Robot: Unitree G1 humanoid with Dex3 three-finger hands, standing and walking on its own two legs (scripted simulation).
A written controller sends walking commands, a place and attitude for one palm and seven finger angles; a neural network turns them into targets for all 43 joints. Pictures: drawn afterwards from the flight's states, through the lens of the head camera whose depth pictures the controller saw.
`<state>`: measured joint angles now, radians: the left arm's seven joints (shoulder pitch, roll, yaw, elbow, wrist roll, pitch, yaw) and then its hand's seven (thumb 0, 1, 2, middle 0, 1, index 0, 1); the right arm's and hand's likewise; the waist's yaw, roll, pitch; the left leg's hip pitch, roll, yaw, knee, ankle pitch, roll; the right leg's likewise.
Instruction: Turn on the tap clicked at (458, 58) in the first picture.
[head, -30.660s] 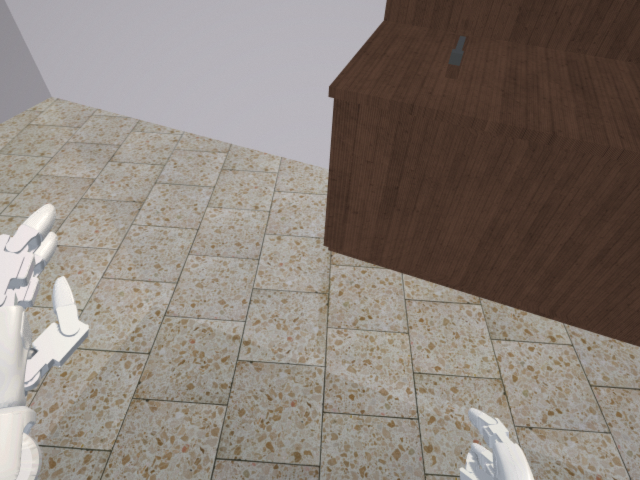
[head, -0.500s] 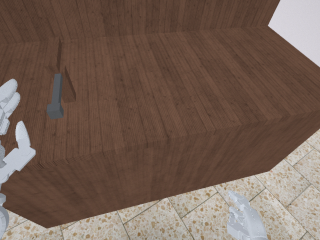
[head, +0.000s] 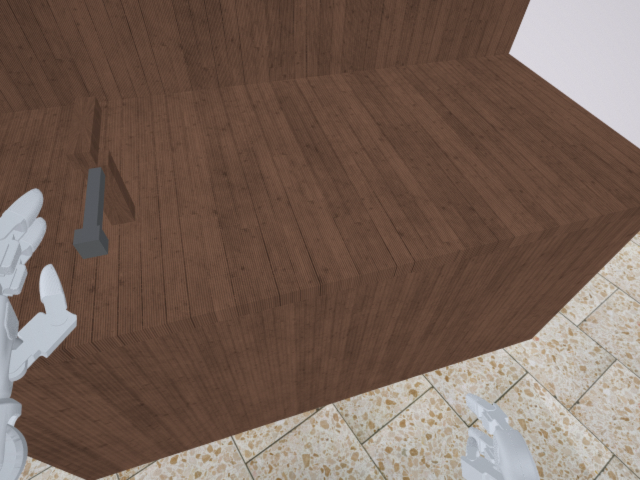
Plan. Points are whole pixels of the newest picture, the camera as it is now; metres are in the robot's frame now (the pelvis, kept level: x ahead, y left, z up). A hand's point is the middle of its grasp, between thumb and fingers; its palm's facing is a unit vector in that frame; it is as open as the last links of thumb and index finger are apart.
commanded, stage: look again from close up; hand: left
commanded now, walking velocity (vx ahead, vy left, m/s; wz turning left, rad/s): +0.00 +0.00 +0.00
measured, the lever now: (91, 242) +0.35 +0.31 +0.10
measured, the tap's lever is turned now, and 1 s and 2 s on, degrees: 0 0 0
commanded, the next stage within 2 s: come to a stop and stand still in 0.12 s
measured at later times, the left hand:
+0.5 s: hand (88, 302) +0.24 +0.24 +0.16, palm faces +0.36 -0.87 -0.33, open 7.4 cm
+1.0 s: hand (90, 298) +0.25 +0.25 +0.14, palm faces +0.36 -0.87 -0.35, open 7.4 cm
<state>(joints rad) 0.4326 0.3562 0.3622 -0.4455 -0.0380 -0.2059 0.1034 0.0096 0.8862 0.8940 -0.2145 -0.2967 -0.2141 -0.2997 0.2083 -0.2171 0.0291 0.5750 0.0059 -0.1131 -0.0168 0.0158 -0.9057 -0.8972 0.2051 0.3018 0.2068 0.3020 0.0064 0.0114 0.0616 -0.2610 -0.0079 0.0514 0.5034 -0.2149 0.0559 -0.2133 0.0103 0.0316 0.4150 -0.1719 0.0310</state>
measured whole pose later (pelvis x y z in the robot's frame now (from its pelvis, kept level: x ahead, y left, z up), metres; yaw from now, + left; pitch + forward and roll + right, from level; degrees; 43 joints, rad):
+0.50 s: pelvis +0.01 +0.00 +0.00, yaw -1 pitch -1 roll -1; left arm 0.39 0.32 0.32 -0.42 -0.05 -0.25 0.08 0.01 0.89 0.89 -0.20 -0.30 -0.21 -0.30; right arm 0.22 -0.20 0.01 0.56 0.02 -0.18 0.02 0.01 -0.91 -0.90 0.21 0.30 0.21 0.30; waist 0.03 -0.01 0.04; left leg -0.25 -0.03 0.07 0.49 -0.23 0.06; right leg -0.23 -0.01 0.05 0.47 -0.22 0.04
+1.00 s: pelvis +0.03 +0.00 +0.00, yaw +0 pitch -1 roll -2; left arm 0.42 0.36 0.35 -0.41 -0.04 -0.21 0.09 0.01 0.89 0.89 -0.22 -0.30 -0.21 -0.30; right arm 0.19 -0.18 0.03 0.57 0.01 -0.13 -0.02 0.01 -0.91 -0.90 0.21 0.30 0.21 0.30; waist 0.02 -0.04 0.05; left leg -0.21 -0.01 0.06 0.47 -0.24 0.05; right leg -0.17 0.01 0.04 0.38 -0.19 0.03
